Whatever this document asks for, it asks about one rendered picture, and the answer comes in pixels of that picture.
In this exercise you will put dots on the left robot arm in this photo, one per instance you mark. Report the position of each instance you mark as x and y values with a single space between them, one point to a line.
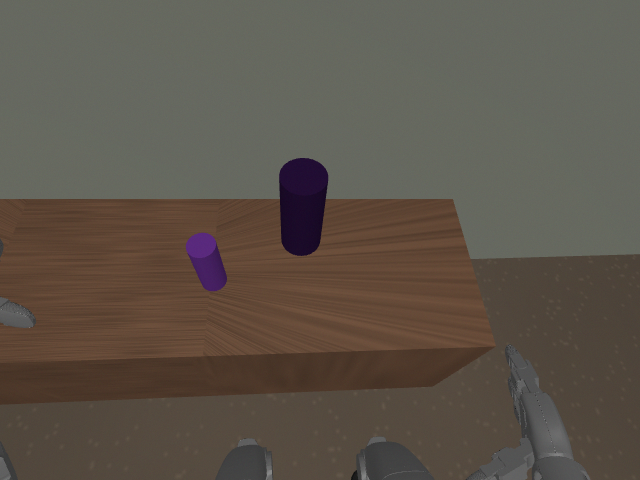
7 471

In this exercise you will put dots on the right robot arm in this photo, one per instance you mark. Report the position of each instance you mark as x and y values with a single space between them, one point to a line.
558 468

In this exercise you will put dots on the right robot hand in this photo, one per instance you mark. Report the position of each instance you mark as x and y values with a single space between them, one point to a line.
543 431

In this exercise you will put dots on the left robot hand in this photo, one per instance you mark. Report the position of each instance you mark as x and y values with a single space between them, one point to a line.
12 314

